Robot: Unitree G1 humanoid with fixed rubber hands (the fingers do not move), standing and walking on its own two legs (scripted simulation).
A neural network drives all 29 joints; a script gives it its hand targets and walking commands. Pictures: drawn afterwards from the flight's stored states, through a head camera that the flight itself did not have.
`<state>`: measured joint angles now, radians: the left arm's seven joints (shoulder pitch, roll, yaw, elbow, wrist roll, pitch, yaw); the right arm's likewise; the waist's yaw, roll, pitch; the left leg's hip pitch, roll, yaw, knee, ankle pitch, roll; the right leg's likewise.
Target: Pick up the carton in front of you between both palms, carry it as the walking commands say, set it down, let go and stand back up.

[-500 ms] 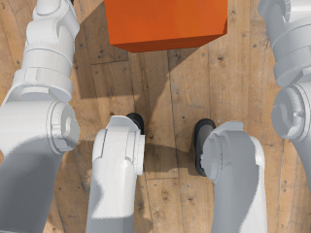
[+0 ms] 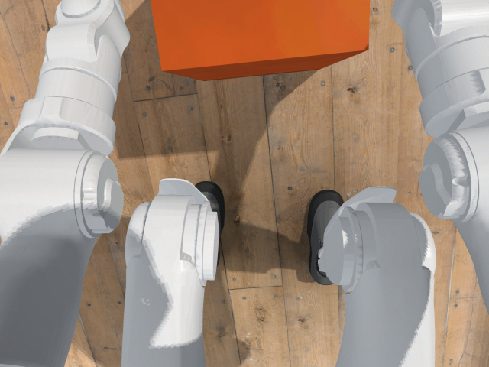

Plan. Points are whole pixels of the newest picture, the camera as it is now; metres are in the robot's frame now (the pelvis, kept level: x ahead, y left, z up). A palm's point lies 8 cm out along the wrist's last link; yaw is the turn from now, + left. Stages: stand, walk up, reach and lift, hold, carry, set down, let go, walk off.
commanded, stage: reach and lift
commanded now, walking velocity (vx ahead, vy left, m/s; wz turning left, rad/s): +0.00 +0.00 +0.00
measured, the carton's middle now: out of the picture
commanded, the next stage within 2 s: none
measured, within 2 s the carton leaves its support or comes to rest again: leaves its support in 0.52 s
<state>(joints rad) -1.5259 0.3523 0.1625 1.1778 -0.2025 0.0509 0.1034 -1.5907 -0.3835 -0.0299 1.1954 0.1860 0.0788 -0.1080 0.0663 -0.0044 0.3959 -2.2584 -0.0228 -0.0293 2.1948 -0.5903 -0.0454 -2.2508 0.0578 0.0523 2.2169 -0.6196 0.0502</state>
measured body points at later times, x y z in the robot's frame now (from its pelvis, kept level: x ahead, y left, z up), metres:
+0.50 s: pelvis +0.00 +0.00 +0.00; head +0.38 +0.01 +0.23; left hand +0.56 +0.19 -0.17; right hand +0.58 -0.11 -0.18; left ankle +0.11 +0.13 -0.34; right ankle +0.10 -0.13 -0.34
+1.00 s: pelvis -0.02 +0.00 +0.10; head +0.27 +0.01 +0.45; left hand +0.51 +0.18 +0.03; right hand +0.53 -0.12 +0.03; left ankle +0.11 +0.13 -0.34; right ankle +0.10 -0.13 -0.34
